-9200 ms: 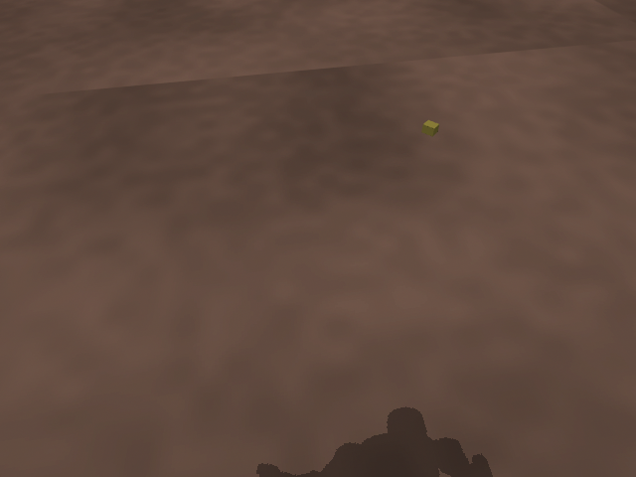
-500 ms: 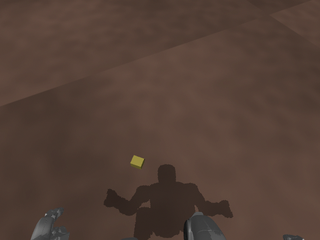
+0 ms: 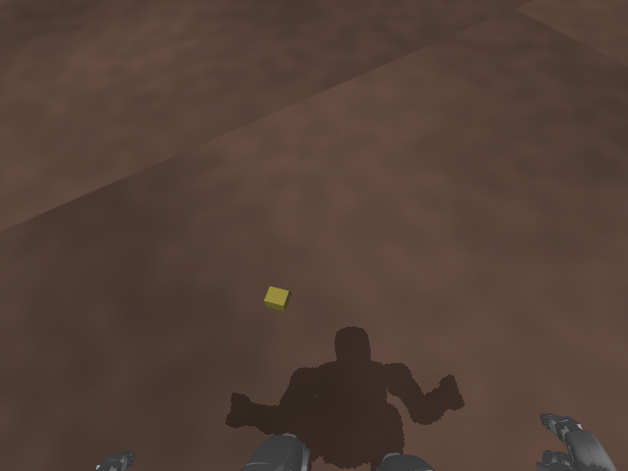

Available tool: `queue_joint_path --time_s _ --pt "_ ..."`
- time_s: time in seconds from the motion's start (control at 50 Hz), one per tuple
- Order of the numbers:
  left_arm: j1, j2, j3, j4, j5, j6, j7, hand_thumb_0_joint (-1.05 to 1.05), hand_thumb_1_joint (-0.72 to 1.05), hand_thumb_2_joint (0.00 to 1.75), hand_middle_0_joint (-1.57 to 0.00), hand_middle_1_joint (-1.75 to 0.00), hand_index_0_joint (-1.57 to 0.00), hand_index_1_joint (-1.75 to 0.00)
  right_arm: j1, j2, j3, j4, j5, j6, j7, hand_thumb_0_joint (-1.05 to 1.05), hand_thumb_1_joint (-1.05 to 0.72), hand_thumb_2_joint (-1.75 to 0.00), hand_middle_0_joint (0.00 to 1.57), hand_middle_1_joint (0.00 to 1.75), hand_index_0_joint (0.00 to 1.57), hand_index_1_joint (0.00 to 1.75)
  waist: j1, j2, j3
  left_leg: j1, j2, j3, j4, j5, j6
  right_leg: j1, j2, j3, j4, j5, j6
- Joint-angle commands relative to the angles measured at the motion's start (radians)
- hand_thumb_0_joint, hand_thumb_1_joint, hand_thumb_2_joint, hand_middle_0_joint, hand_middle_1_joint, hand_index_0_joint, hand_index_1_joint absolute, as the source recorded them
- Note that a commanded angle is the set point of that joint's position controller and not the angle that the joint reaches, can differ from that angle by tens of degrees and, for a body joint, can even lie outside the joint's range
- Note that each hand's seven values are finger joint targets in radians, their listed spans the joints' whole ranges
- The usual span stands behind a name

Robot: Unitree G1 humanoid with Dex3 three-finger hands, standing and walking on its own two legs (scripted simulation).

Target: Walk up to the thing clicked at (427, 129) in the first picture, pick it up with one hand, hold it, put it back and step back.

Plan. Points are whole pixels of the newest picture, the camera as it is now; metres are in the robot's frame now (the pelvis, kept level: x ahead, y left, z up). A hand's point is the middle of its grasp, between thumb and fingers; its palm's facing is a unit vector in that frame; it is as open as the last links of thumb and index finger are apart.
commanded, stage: walk up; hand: left
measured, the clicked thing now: (277, 298) +0.66 +0.18 -0.73
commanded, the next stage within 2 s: stand in 1.34 s
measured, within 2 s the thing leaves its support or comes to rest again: neither
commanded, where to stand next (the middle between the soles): +0.25 +0.00 m, yaw +1 degrees
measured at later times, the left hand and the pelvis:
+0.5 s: hand out of the picture -0.08 +0.25 -0.16, palm faces -0.04 -0.92 -0.38, open 7.4 cm; pelvis -0.12 -0.02 -0.01, yaw -2 degrees
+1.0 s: hand out of the picture -0.03 +0.24 -0.14, palm faces +0.02 -0.93 -0.36, open 7.4 cm; pelvis -0.13 -0.02 +0.01, yaw +1 degrees
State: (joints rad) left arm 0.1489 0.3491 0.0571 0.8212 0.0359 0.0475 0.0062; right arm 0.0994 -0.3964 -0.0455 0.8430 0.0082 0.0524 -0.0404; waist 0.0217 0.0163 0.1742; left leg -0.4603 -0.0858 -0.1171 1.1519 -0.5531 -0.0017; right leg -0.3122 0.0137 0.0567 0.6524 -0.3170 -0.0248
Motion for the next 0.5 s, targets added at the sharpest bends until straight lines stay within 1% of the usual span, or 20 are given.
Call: queue_joint_path --time_s 0.0,0.02,0.06,0.08,0.1,0.12,0.14,0.16,0.18,0.2,0.22,0.24,0.28,0.32,0.36,0.4,0.42,0.44,0.46,0.48 --pt "-0.009 0.243 0.081 -0.136 0.013 -0.012 0.026 0.0 0.9 0.9 -0.2 -0.3 -0.2 -0.3 0.081 -0.176 -0.041 -0.06 -0.005 -0.032 -0.018 0.0 -0.9 -0.9 0.2 0.3 0.2 0.3 0.014 -0.188 -0.21 -0.014 0.015 0.041 -0.137 -0.007 -0.024 0.198 -0.209 0.156 -0.107 0.685 -0.208" --pt "0.015 0.245 0.079 -0.137 0.014 -0.009 0.027 0.0 0.9 0.9 -0.2 -0.3 -0.2 -0.3 0.064 -0.17 -0.041 -0.07 -0.013 -0.036 -0.016 0.0 -0.9 -0.9 0.2 0.3 0.2 0.3 0.025 -0.208 -0.206 -0.006 0.031 0.058 -0.222 -0.007 -0.019 0.211 -0.217 0.167 -0.103 0.679 -0.203" --pt "0.0 0.255 0.083 -0.151 0.007 -0.006 0.027 0.0 0.9 0.9 -0.2 -0.3 -0.2 -0.3 0.109 -0.165 -0.047 -0.065 -0.024 -0.042 -0.01 0.0 -0.9 -0.9 0.2 0.3 0.2 0.3 0.007 -0.227 -0.247 0.047 0.073 0.08 -0.428 0.05 -0.003 0.253 -0.231 0.193 -0.064 0.627 -0.185" --pt "-0.01 0.256 0.08 -0.152 -0.001 -0.003 0.022 0.0 0.9 0.9 -0.2 -0.3 -0.2 -0.3 0.127 -0.169 -0.052 -0.05 -0.031 -0.046 -0.006 0.0 -0.9 -0.9 0.2 0.3 0.2 0.3 -0.008 -0.198 -0.256 0.114 0.065 0.112 -0.536 0.14 0.005 0.222 -0.212 0.173 -0.028 0.575 -0.163" --pt "-0.016 0.26 0.075 -0.153 -0.008 0.004 0.016 0.0 0.9 0.9 -0.2 -0.3 -0.2 -0.3 0.15 -0.167 -0.058 -0.04 -0.035 -0.05 -0.002 0.0 -0.9 -0.9 0.2 0.3 0.2 0.3 -0.024 -0.171 -0.255 0.208 0.054 0.145 -0.684 0.286 0.013 0.157 -0.19 0.153 0.006 0.484 -0.13" --pt "-0.005 0.236 0.063 -0.152 -0.009 0.01 0.013 0.0 0.9 0.9 -0.2 -0.3 -0.2 -0.3 0.145 -0.187 -0.067 -0.04 -0.046 -0.055 -0.001 0.0 -0.9 -0.9 0.2 0.3 0.2 0.3 -0.021 -0.118 -0.242 0.295 0.112 0.04 -0.751 0.376 0.037 0.024 -0.152 0.153 0.048 0.332 -0.081" --pt "0.02 0.184 0.053 -0.154 -0.014 0.011 0.01 0.0 0.9 0.9 -0.2 -0.3 -0.2 -0.3 0.119 -0.273 -0.088 -0.052 -0.063 -0.059 0.001 0.0 -0.9 -0.9 0.2 0.3 0.2 0.3 -0.009 0.119 -0.237 0.376 0.342 -0.274 -0.795 0.501 0.128 -0.185 -0.003 0.083 0.234 -0.004 -0.018" --pt "-0.045 0.227 0.07 -0.161 -0.013 0.011 0.027 0.0 0.9 0.9 -0.2 -0.3 -0.2 -0.3 0.095 -0.361 -0.104 -0.075 -0.047 -0.055 0.012 0.0 -0.9 -0.9 0.2 0.3 0.2 0.3 -0.06 0.196 -0.232 0.209 0.532 -0.405 -0.816 0.623 0.282 -0.149 0.083 0.068 0.437 -0.347 0.006" --pt "-0.065 0.245 0.081 -0.143 -0.001 0.013 0.033 0.0 0.9 0.9 -0.2 -0.3 -0.2 -0.3 0.067 -0.351 -0.11 -0.075 -0.045 -0.059 0.01 0.0 -0.9 -0.9 0.2 0.3 0.2 0.3 -0.059 0.153 -0.197 0.121 0.549 -0.432 -0.836 0.587 0.318 -0.123 0.089 0.153 0.585 -0.344 0.005" --pt "-0.047 0.242 0.087 -0.13 -0.007 0.015 0.029 0.0 0.9 0.9 -0.2 -0.3 -0.2 -0.3 0.02 -0.296 -0.092 -0.08 -0.045 -0.065 0.004 0.0 -0.9 -0.9 0.2 0.3 0.2 0.3 -0.021 0.071 -0.175 0.144 0.477 -0.306 -0.806 0.617 0.28 -0.154 0.086 0.18 0.647 -0.283 0.005" --pt "0.009 0.232 0.086 -0.103 -0.016 0.014 0.024 0.0 0.9 0.9 -0.2 -0.3 -0.2 -0.3 -0.026 -0.257 -0.078 -0.085 -0.052 -0.067 -0.002 0.0 -0.9 -0.9 0.2 0.3 0.2 0.3 0.022 0.06 -0.16 0.166 0.403 -0.201 -0.778 0.608 0.24 -0.183 0.088 0.184 0.678 -0.226 0.006" --pt "0.055 0.241 0.091 -0.081 -0.017 0.011 0.016 0.0 0.9 0.9 -0.2 -0.3 -0.2 -0.3 -0.028 -0.247 -0.077 -0.089 -0.049 -0.071 -0.003 0.0 -0.9 -0.9 0.2 0.3 0.2 0.3 0.037 0.093 -0.149 0.167 0.371 -0.141 -0.76 0.571 0.219 -0.173 0.078 0.159 0.673 -0.176 0.013" --pt "0.073 0.235 0.094 -0.066 -0.012 0.0 0.001 0.0 0.9 0.9 -0.2 -0.3 -0.2 -0.3 0.008 -0.227 -0.079 -0.083 -0.046 -0.077 0.002 0.0 -0.9 -0.9 0.2 0.3 0.2 0.3 0.01 0.13 -0.172 0.24 0.343 -0.113 -0.757 0.471 0.212 -0.154 0.052 0.108 0.548 -0.154 0.033" --pt "0.053 0.222 0.081 -0.062 -0.006 -0.016 -0.014 0.0 0.9 0.9 -0.2 -0.3 -0.2 -0.3 0.048 -0.222 -0.082 -0.081 -0.049 -0.078 0.011 0.0 -0.9 -0.9 0.2 0.3 0.2 0.3 -0.032 0.133 -0.182 0.3 0.307 -0.089 -0.772 0.252 0.199 -0.136 0.036 0.065 0.34 -0.164 0.048" --pt "0.029 0.219 0.065 -0.06 -0.011 -0.033 -0.025 0.0 0.9 0.9 -0.2 -0.3 -0.2 -0.3 0.068 -0.239 -0.083 -0.075 -0.054 -0.078 0.018 0.0 -0.9 -0.9 0.2 0.3 0.2 0.3 -0.06 0.181 -0.197 0.332 0.313 -0.091 -0.778 0.094 0.202 -0.077 0.001 0.012 0.107 -0.233 0.046" --pt "0.09 0.213 0.068 -0.005 -0.01 -0.05 -0.02 0.0 0.9 0.9 -0.2 -0.3 -0.2 -0.3 0.052 -0.255 -0.081 -0.08 -0.062 -0.063 0.028 0.0 -0.9 -0.9 0.2 0.3 0.2 0.3 -0.038 0.2 -0.195 0.22 0.291 -0.052 -0.751 0.063 0.191 0.086 0.017 -0.061 -0.063 -0.209 0.025" --pt "0.155 0.197 0.069 0.038 -0.009 -0.059 -0.013 0.0 0.9 0.9 -0.2 -0.3 -0.2 -0.3 0.031 -0.262 -0.082 -0.078 -0.059 -0.051 0.032 0.0 -0.9 -0.9 0.2 0.3 0.2 0.3 0.004 0.197 -0.178 0.152 0.283 -0.022 -0.701 0.099 0.173 0.178 0.025 -0.093 -0.235 -0.095 0.005" --pt "0.199 0.22 0.08 0.067 -0.002 -0.071 -0.005 0.0 0.9 0.9 -0.2 -0.3 -0.2 -0.3 0.039 -0.222 -0.068 -0.079 -0.052 -0.045 0.033 0.0 -0.9 -0.9 0.2 0.3 0.2 0.3 0.028 0.112 -0.174 0.09 0.246 0.012 -0.583 0.148 0.132 0.261 0.018 -0.05 -0.327 -0.025 -0.005" --pt "0.198 0.276 0.094 0.066 0.014 -0.081 0.001 0.0 0.9 0.9 -0.2 -0.3 -0.2 -0.3 0.055 -0.151 -0.047 -0.092 -0.04 -0.046 0.036 0.0 -0.9 -0.9 0.2 0.3 0.2 0.3 0.019 -0.06 -0.16 -0.05 0.172 0.058 -0.442 0.099 0.062 0.3 -0.101 0.205 -0.363 -0.159 -0.047" --pt "0.122 0.366 0.105 0.025 0.016 -0.084 0.002 0.0 0.9 0.9 -0.2 -0.3 -0.2 -0.3 0.011 -0.132 -0.042 -0.106 -0.03 -0.047 0.032 0.0 -0.9 -0.9 0.2 0.3 0.2 0.3 0.032 -0.192 -0.12 -0.076 0.078 0.052 -0.354 -0.011 0.005 0.081 -0.326 0.505 -0.434 -0.39 -0.162"
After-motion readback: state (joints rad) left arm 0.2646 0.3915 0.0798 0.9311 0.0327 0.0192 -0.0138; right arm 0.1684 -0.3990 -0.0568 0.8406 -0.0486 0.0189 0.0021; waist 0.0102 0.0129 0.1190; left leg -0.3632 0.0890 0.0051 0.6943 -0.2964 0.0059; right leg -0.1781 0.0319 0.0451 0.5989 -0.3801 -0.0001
